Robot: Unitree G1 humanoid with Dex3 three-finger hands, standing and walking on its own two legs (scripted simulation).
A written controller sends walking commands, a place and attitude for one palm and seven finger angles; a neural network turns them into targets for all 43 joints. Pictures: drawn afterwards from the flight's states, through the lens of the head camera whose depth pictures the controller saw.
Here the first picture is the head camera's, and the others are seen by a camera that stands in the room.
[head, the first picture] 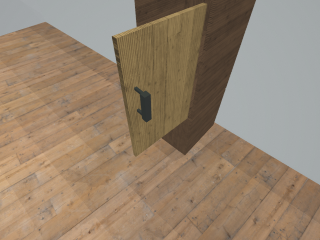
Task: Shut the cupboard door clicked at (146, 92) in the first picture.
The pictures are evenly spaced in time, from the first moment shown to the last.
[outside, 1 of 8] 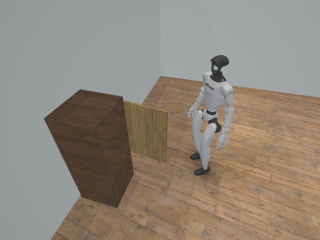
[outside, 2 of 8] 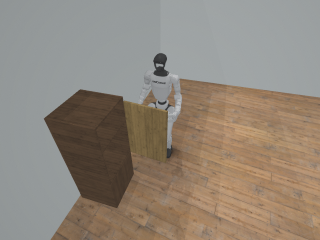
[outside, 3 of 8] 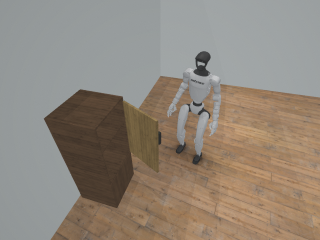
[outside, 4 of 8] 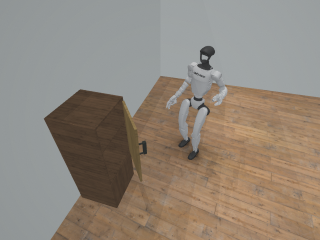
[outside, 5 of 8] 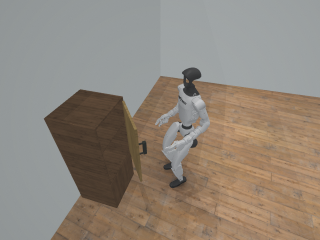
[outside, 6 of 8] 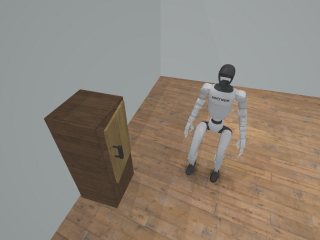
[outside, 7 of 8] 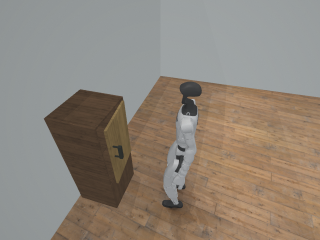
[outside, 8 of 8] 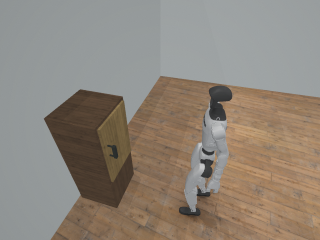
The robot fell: no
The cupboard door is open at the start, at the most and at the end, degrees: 85 85 0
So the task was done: yes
